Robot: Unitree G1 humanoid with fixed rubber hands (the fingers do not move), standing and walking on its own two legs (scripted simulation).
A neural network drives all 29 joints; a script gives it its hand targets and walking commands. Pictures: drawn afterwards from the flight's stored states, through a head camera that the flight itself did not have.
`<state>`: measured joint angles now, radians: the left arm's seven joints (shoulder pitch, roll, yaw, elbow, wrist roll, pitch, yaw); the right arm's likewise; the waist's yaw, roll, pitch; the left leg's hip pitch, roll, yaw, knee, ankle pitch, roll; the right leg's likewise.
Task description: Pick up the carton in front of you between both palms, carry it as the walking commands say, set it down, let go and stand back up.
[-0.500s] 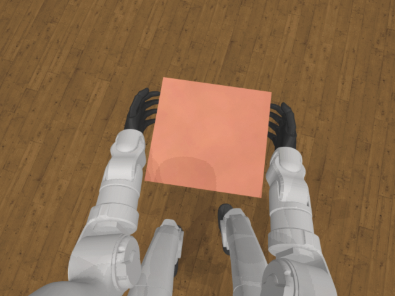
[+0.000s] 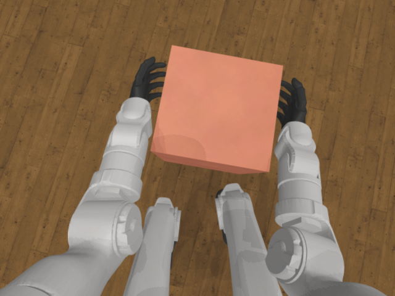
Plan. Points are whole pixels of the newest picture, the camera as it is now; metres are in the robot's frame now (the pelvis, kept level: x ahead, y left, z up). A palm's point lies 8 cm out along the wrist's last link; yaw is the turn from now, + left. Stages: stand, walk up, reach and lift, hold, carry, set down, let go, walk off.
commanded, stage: set down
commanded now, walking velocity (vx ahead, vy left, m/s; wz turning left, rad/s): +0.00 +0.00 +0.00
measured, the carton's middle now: (212, 122) +0.43 -0.07 -0.18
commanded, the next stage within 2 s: none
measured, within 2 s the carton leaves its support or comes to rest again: rests again in 1.86 s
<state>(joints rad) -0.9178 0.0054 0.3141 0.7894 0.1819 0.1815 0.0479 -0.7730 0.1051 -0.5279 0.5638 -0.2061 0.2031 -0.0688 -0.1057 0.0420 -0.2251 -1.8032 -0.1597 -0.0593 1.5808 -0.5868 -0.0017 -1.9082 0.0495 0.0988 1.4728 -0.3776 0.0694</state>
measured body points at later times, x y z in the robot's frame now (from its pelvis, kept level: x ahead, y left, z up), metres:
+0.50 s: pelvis -0.03 +0.00 -0.11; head +0.30 -0.02 +0.19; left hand +0.52 +0.05 -0.25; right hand +0.43 -0.24 -0.25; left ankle +0.04 +0.10 -0.52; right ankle +0.11 -0.14 -0.52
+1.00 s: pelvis -0.04 +0.00 -0.16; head +0.32 +0.01 +0.12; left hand +0.53 +0.05 -0.32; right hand +0.43 -0.24 -0.32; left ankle +0.04 +0.10 -0.52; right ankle +0.11 -0.14 -0.52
